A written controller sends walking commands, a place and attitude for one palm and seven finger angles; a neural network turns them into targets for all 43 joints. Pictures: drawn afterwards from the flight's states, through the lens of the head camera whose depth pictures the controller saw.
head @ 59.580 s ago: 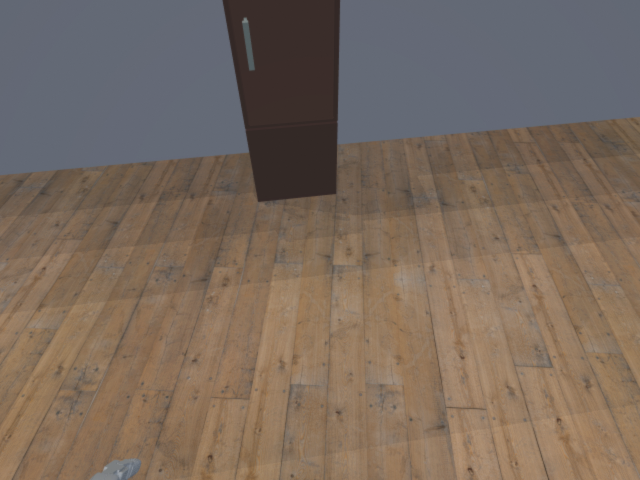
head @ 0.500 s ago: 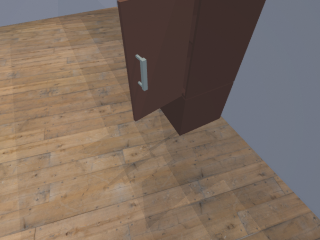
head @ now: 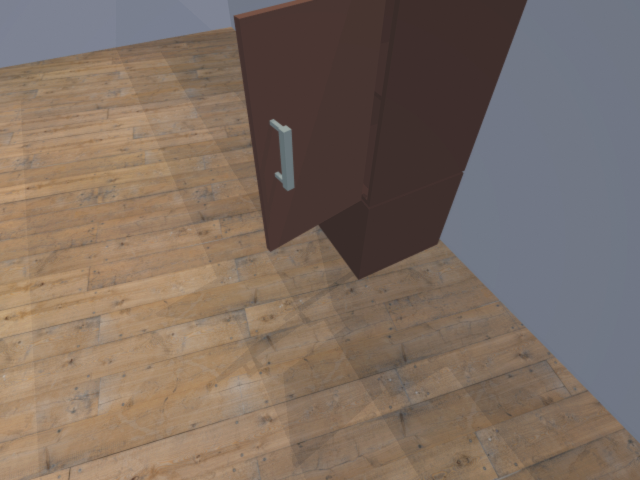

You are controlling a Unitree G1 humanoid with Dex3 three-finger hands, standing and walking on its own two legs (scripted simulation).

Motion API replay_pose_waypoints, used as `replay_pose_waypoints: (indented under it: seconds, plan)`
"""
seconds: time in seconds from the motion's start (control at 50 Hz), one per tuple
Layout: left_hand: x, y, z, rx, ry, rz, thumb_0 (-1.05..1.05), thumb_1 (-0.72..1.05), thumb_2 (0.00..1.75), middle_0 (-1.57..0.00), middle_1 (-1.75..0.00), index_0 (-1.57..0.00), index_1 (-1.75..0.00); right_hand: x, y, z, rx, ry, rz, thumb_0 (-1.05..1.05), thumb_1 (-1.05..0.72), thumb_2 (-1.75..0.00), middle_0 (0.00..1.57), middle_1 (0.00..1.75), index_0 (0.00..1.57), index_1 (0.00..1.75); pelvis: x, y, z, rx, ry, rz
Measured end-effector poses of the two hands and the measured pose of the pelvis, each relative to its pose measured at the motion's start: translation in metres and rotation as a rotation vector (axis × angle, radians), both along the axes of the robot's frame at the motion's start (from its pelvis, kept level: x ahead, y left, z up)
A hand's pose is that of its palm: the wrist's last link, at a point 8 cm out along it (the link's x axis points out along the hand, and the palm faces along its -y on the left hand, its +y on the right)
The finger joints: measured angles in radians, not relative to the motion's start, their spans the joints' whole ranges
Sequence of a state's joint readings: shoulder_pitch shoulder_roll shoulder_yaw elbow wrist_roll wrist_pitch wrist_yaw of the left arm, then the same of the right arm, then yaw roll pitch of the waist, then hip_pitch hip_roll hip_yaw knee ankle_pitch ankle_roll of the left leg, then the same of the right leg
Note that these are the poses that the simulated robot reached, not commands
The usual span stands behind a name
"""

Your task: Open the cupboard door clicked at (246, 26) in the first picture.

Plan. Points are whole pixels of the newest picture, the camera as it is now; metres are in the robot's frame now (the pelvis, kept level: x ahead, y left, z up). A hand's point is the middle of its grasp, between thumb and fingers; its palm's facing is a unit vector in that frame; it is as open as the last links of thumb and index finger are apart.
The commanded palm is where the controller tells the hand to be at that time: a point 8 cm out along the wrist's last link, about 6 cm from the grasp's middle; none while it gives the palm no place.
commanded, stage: let the arm hang, fingers relaxed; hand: left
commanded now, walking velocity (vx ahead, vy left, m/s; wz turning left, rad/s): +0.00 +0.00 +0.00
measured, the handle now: (281, 155) +0.74 +0.12 -0.03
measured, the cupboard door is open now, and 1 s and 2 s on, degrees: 100 100 100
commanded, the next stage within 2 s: look to check the result in 0.04 s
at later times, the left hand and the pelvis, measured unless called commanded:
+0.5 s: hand out of the picture +0.03 +0.19 -0.17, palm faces +0.00 -0.97 -0.24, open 7.4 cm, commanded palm none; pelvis +0.01 -0.01 +0.00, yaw +0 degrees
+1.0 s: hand out of the picture +0.07 +0.20 -0.17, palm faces -0.01 -0.96 -0.27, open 7.4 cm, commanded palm none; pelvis +0.03 -0.01 +0.00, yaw +0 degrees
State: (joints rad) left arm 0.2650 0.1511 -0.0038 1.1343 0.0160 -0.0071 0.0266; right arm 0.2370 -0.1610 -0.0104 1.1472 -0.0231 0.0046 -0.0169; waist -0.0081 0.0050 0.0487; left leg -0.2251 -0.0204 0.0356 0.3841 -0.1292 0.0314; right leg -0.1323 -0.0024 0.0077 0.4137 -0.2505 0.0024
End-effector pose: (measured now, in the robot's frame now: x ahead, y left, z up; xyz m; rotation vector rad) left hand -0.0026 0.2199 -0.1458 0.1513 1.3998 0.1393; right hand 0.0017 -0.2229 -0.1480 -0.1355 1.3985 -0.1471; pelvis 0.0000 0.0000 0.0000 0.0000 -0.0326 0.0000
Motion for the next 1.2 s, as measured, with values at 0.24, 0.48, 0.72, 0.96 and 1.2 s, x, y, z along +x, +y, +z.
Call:
replay_pose_waypoints:
  seconds: [0.24,0.48,0.72,0.96,1.2]
  plan:
    - [0.01,0.008,0.003,0.026,0.002,0.0,0.01,0.9,0.9,-0.2,-0.3,-0.2,-0.3,0.004,-0.009,0.001,-0.017,0.014,-0.002,0.0,-0.91,-0.9,0.2,0.3,0.2,0.3,0.007,-0.003,0.001,0.001,0.002,0.001]
    - [0.026,0.018,0.007,0.057,-0.02,-0.008,0.01,0.9,0.9,-0.2,-0.3,-0.2,-0.3,0.028,-0.024,0.004,-0.041,-0.02,0.016,0.0,-0.91,-0.9,0.2,0.3,0.2,0.3,0.014,-0.006,0.002,0.0,0.003,0.003]
    - [0.048,0.021,0.01,0.066,-0.054,-0.023,0.01,0.9,0.9,-0.2,-0.3,-0.2,-0.3,0.057,-0.038,0.01,-0.067,-0.069,0.039,0.0,-0.91,-0.9,0.2,0.3,0.2,0.3,0.02,-0.008,0.003,0.001,0.005,0.002]
    - [0.061,0.027,0.013,0.083,-0.062,-0.031,0.01,0.9,0.9,-0.2,-0.3,-0.2,-0.3,0.07,-0.047,0.013,-0.082,-0.071,0.048,0.0,-0.91,-0.9,0.2,0.3,0.2,0.3,0.028,-0.01,0.004,0.003,0.012,0.001]
    - [0.075,0.032,0.016,0.098,-0.067,-0.04,0.01,0.9,0.9,-0.2,-0.3,-0.2,-0.3,0.08,-0.052,0.014,-0.091,-0.072,0.051,0.0,-0.91,-0.9,0.2,0.3,0.2,0.3,0.036,-0.012,0.004,0.005,0.017,-0.001]
